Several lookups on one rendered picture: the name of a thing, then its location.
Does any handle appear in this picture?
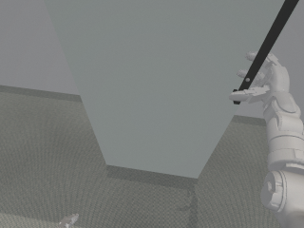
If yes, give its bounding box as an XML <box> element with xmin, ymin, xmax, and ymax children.
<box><xmin>233</xmin><ymin>0</ymin><xmax>299</xmax><ymax>105</ymax></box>

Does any fridge door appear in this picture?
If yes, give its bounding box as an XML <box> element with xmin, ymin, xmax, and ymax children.
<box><xmin>44</xmin><ymin>0</ymin><xmax>301</xmax><ymax>179</ymax></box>

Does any left robot hand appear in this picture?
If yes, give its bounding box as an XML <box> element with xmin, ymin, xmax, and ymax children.
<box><xmin>55</xmin><ymin>213</ymin><xmax>79</xmax><ymax>228</ymax></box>

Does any robot right upper arm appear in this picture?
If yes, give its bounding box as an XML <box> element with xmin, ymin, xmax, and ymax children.
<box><xmin>260</xmin><ymin>169</ymin><xmax>304</xmax><ymax>228</ymax></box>

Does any right robot hand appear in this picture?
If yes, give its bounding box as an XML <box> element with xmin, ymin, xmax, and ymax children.
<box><xmin>229</xmin><ymin>51</ymin><xmax>290</xmax><ymax>104</ymax></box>

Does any robot right forearm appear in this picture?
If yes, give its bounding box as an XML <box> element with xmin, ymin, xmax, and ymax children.
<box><xmin>263</xmin><ymin>91</ymin><xmax>304</xmax><ymax>175</ymax></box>

